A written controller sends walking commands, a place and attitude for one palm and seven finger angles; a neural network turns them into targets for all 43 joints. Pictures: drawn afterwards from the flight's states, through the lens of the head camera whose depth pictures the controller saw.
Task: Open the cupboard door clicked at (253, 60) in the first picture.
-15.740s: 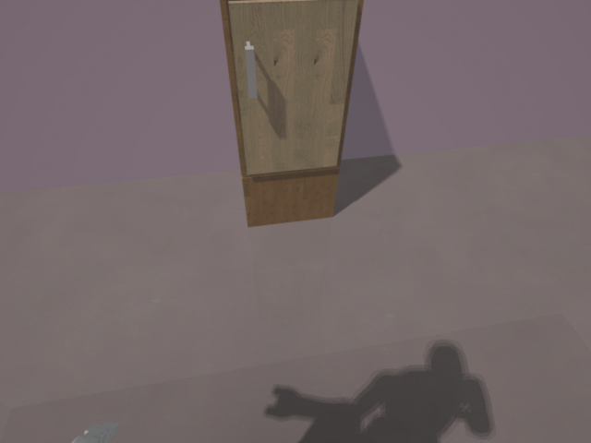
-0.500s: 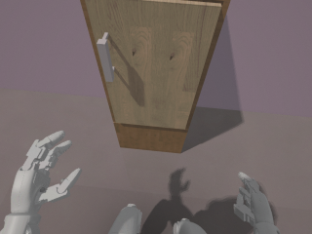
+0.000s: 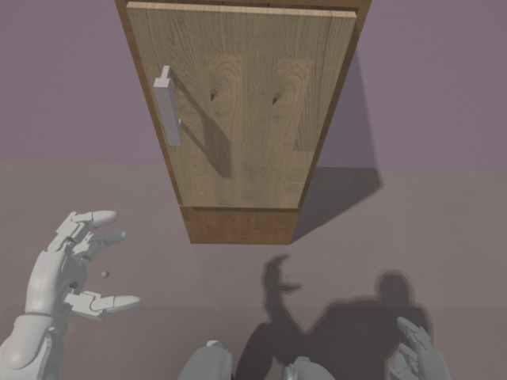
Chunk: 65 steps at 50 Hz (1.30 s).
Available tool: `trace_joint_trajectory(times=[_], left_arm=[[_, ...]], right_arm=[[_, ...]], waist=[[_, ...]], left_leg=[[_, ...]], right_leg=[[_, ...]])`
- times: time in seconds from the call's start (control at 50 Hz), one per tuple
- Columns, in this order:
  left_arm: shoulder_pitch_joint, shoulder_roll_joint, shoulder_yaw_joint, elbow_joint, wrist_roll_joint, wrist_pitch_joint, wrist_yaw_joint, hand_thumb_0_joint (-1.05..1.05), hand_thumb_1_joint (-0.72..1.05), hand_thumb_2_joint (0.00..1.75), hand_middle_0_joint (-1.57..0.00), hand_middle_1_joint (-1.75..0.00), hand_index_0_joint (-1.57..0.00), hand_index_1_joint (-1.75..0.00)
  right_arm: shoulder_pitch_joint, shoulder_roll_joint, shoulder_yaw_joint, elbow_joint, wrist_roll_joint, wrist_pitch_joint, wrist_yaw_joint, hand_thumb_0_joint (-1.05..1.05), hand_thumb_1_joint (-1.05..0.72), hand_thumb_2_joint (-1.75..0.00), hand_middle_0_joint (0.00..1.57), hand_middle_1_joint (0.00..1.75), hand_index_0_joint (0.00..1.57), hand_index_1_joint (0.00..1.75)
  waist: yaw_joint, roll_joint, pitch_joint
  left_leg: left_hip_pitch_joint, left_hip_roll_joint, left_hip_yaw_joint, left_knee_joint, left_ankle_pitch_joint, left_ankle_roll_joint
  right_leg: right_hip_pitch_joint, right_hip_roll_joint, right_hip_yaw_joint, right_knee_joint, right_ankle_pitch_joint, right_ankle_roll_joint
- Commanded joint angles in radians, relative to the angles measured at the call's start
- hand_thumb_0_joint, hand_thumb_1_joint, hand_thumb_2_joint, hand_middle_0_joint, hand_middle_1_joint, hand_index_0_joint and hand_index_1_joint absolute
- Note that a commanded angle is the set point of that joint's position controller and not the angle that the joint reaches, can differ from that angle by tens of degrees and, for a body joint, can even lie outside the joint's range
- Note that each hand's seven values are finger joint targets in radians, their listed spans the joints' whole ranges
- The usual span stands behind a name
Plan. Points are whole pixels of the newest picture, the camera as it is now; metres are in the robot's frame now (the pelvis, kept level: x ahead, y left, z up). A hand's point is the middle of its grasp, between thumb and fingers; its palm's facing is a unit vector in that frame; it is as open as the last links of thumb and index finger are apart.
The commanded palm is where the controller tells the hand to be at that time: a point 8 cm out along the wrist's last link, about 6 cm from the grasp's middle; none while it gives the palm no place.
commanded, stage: raise the hand with hooked fingers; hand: left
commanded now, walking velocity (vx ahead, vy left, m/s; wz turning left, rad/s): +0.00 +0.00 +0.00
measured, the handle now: (171, 107) +0.58 +0.20 +0.06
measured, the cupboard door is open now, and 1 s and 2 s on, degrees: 0 0 0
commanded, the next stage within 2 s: move the hooked fingers beside the handle in 1.00 s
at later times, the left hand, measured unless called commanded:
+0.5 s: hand (54, 233) +0.29 +0.29 +0.08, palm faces +0.11 -0.99 -0.06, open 13.9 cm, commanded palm +0.26 +0.33 +0.08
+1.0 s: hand (79, 229) +0.29 +0.26 +0.08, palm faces +0.08 -1.00 -0.06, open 14.0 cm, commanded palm +0.27 +0.31 +0.08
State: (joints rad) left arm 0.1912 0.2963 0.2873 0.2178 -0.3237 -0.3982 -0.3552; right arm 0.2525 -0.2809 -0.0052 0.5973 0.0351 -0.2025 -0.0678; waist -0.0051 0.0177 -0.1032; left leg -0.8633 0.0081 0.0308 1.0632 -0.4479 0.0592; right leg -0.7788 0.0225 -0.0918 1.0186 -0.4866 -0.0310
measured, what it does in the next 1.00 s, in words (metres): stands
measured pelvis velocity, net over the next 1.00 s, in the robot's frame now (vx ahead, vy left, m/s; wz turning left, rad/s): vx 0.01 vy -0.01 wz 0.01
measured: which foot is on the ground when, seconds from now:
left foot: down 0.00-1.00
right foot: down 0.00-1.00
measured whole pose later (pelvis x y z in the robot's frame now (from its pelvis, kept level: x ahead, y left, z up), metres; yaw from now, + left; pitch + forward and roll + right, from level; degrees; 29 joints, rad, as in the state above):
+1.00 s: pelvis +0.01 -0.01 +0.02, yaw +0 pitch +11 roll -2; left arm -0.02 0.39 0.41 0.43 -0.35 -0.35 -0.45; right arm 0.26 -0.27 0.04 0.58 0.04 -0.16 -0.06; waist -0.01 0.03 -0.09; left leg -0.73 0.01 0.02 0.93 -0.40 0.04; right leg -0.65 0.04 -0.09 0.89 -0.44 -0.05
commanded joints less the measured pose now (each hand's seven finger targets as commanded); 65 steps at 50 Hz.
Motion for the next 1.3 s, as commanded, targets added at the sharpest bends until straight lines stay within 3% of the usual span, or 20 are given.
trace_joint_trajectory(times=[0.0,0.04,0.12,0.14,0.22,0.26,0.34,0.42,0.48,0.54,0.66,0.7,0.82,0.84,0.86,0.96,1.08,1.14,1.18,1.28], left_arm=[[-0.121,0.218,0.132,-0.312,-0.032,-0.09,0.042,0.0,-0.41,0.34,-0.29,-1.14,-0.29,-1.14],[-0.117,0.201,0.124,-0.256,-0.026,-0.079,0.057,0.0,-0.45,0.32,-0.3,-1.17,-0.3,-1.17],[-0.17,0.187,0.09,-0.127,-0.004,-0.02,0.029,0.0,-0.5,0.3,-0.3,-1.2,-0.3,-1.2],[-0.187,0.185,0.084,-0.083,-0.01,0.003,0.006,0.0,-0.5,0.3,-0.3,-1.2,-0.3,-1.2],[-0.287,0.244,0.114,-0.116,-0.015,0.031,-0.038,0.0,-0.5,0.3,-0.3,-1.2,-0.3,-1.2],[-0.337,0.291,0.152,-0.151,-0.022,0.018,-0.041,0.0,-0.5,0.3,-0.3,-1.2,-0.3,-1.2],[-0.366,0.335,0.2,-0.11,-0.03,-0.017,-0.033,0.0,-0.5,0.3,-0.3,-1.2,-0.3,-1.2],[-0.397,0.321,0.189,0.006,-0.028,0.001,-0.066,0.0,-0.5,0.3,-0.3,-1.2,-0.3,-1.2],[-0.418,0.348,0.199,0.04,-0.042,0.034,-0.111,0.0,-0.5,0.3,-0.3,-1.2,-0.3,-1.2],[-0.368,0.322,0.18,0.045,-0.055,0.044,-0.136,0.0,-0.5,0.3,-0.3,-1.2,-0.3,-1.2],[-0.39,0.362,0.236,0.015,-0.062,0.0,-0.097,0.0,-0.5,0.3,-0.3,-1.2,-0.3,-1.2],[-0.392,0.352,0.23,0.017,-0.054,-0.015,-0.085,0.0,-0.5,0.3,-0.3,-1.2,-0.3,-1.2],[-0.372,0.347,0.206,-0.015,-0.033,-0.024,-0.079,0.0,-0.5,0.3,-0.3,-1.2,-0.3,-1.2],[-0.373,0.351,0.21,-0.015,-0.041,-0.024,-0.082,0.0,-0.5,0.3,-0.3,-1.2,-0.3,-1.2],[-0.379,0.355,0.215,-0.011,-0.041,-0.022,-0.084,0.0,-0.5,0.3,-0.3,-1.2,-0.3,-1.2],[-0.396,0.342,0.225,0.052,-0.063,-0.009,-0.091,0.0,-0.5,0.3,-0.3,-1.2,-0.3,-1.2],[-0.409,0.328,0.196,0.066,-0.049,-0.003,-0.106,0.0,-0.5,0.3,-0.3,-1.2,-0.3,-1.2],[-0.54,0.378,0.214,0.069,-0.038,-0.019,-0.099,0.0,-0.5,0.3,-0.3,-1.2,-0.3,-1.2],[-0.579,0.404,0.241,0.101,-0.033,-0.031,-0.095,0.0,-0.5,0.3,-0.3,-1.2,-0.3,-1.2],[-0.679,0.415,0.229,0.196,-0.022,-0.034,-0.106,0.0,-0.5,0.3,-0.3,-1.2,-0.3,-1.2]], right_arm=[[-0.018,-0.12,-0.039,-0.155,-0.004,-0.058,-0.011,0.0,-0.9,-0.9,0.2,0.3,0.2,0.3],[-0.011,-0.123,-0.035,-0.151,-0.008,-0.049,-0.006,0.0,-0.9,-0.9,0.2,0.3,0.2,0.3],[-0.015,-0.139,-0.033,-0.161,-0.002,-0.025,0.0,0.0,-0.9,-0.9,0.2,0.3,0.2,0.3],[-0.01,-0.144,-0.03,-0.169,0.002,-0.018,-0.004,0.0,-0.9,-0.9,0.2,0.3,0.2,0.3],[-0.015,-0.147,-0.027,-0.185,0.008,-0.016,-0.016,0.0,-0.9,-0.9,0.2,0.3,0.2,0.3],[-0.014,-0.143,-0.021,-0.184,0.004,-0.018,-0.017,0.0,-0.9,-0.9,0.2,0.3,0.2,0.3],[-0.008,-0.142,-0.014,-0.163,-0.005,-0.02,-0.019,0.0,-0.9,-0.9,0.2,0.3,0.2,0.3],[-0.01,-0.147,-0.013,-0.149,0.004,-0.015,-0.023,0.0,-0.9,-0.9,0.2,0.3,0.2,0.3],[-0.001,-0.154,-0.014,-0.151,0.009,-0.014,-0.026,0.0,-0.9,-0.9,0.2,0.3,0.2,0.3],[0.007,-0.154,-0.019,-0.163,0.009,-0.021,-0.023,0.0,-0.9,-0.9,0.2,0.3,0.2,0.3],[0.013,-0.151,-0.023,-0.153,0.0,-0.019,-0.009,0.0,-0.9,-0.9,0.2,0.3,0.2,0.3],[0.01,-0.146,-0.024,-0.151,0.003,-0.017,-0.007,0.0,-0.9,-0.9,0.2,0.3,0.2,0.3],[0.008,-0.139,-0.024,-0.156,0.006,-0.013,-0.005,0.0,-0.9,-0.9,0.2,0.3,0.2,0.3],[0.012,-0.141,-0.024,-0.157,0.004,-0.012,-0.005,0.0,-0.9,-0.9,0.2,0.3,0.2,0.3],[0.005,-0.141,-0.022,-0.156,0.006,-0.011,-0.005,0.0,-0.9,-0.9,0.2,0.3,0.2,0.3],[-0.002,-0.14,-0.018,-0.152,0.009,-0.005,-0.014,0.0,-0.9,-0.9,0.2,0.3,0.2,0.3],[-0.003,-0.136,-0.016,-0.153,0.01,-0.003,-0.012,0.0,-0.9,-0.9,0.2,0.3,0.2,0.3],[0.005,-0.141,-0.014,-0.133,0.007,-0.001,-0.019,0.0,-0.9,-0.9,0.2,0.3,0.2,0.3],[0.006,-0.136,-0.012,-0.123,0.008,0.0,-0.022,0.0,-0.9,-0.9,0.2,0.3,0.2,0.3],[0.016,-0.138,-0.009,-0.102,0.01,0.004,-0.028,0.0,-0.9,-0.9,0.2,0.3,0.2,0.3]], waist=[[0.023,0.151,-0.314],[0.013,0.123,-0.259],[-0.01,0.095,-0.181],[-0.017,0.057,-0.16],[-0.004,0.083,-0.238],[0.005,0.13,-0.276],[0.008,0.108,-0.247],[-0.008,0.105,-0.208],[-0.001,0.103,-0.241],[0.008,0.061,-0.266],[0.005,0.047,-0.245],[0.006,0.09,-0.231],[0.004,0.128,-0.269],[0.002,0.092,-0.266],[0.003,0.101,-0.265],[-0.005,0.02,-0.229],[-0.007,0.038,-0.235],[-0.029,0.033,-0.232],[-0.024,0.067,-0.243],[-0.036,0.064,-0.26]], left_leg=[[0.39,0.022,-0.123,-0.229,0.314,-0.06],[0.382,0.027,-0.139,-0.234,0.338,-0.07],[0.332,0.026,-0.146,-0.268,0.201,-0.072],[0.319,0.023,-0.15,-0.273,0.184,-0.069],[0.381,0.023,-0.156,-0.294,0.19,-0.07],[0.435,0.023,-0.161,-0.294,0.244,-0.081],[0.427,0.023,-0.162,-0.297,0.256,-0.083],[0.397,0.021,-0.152,-0.307,0.197,-0.071],[0.402,0.012,-0.133,-0.305,0.22,-0.06],[0.399,0.007,-0.115,-0.285,0.288,-0.048],[0.357,0.002,-0.094,-0.271,0.284,-0.04],[0.353,0.0,-0.09,-0.272,0.275,-0.042],[0.376,0.002,-0.078,-0.266,0.298,-0.035],[0.367,0.002,-0.08,-0.262,0.298,-0.033],[0.359,0.0,-0.076,-0.264,0.286,-0.032],[0.299,-0.006,-0.065,-0.254,0.231,-0.025],[0.287,-0.008,-0.056,-0.24,0.233,-0.02],[0.277,-0.003,-0.059,-0.219,0.231,-0.018],[0.271,-0.004,-0.058,-0.218,0.223,-0.021],[0.254,-0.003,-0.055,-0.204,0.221,-0.019]], right_leg=[[0.079,0.015,0.016,-0.142,0.191,-0.006],[0.057,0.022,0.007,-0.141,0.196,-0.008],[0.034,0.019,0.0,-0.165,0.139,-0.001],[0.04,0.026,0.001,-0.172,0.139,-0.004],[0.083,0.021,0.007,-0.194,0.143,-0.005],[0.092,0.024,0.011,-0.194,0.163,-0.011],[0.099,0.03,0.012,-0.2,0.166,-0.014],[0.089,0.023,0.015,-0.219,0.148,-0.008],[0.133,0.021,0.023,-0.238,0.172,-0.009],[0.177,0.025,0.029,-0.244,0.227,-0.01],[0.177,0.024,0.04,-0.24,0.244,-0.004],[0.17,0.019,0.043,-0.237,0.234,-0.004],[0.194,0.016,0.056,-0.239,0.263,-0.001],[0.209,0.02,0.058,-0.239,0.271,-0.002],[0.21,0.018,0.062,-0.242,0.268,0.0],[0.22,0.014,0.082,-0.26,0.243,0.01],[0.231,0.005,0.103,-0.264,0.254,0.014],[0.214,0.007,0.115,-0.256,0.254,0.015],[0.215,0.003,0.12,-0.252,0.24,0.014],[0.215,0.0,0.133,-0.248,0.246,0.017]])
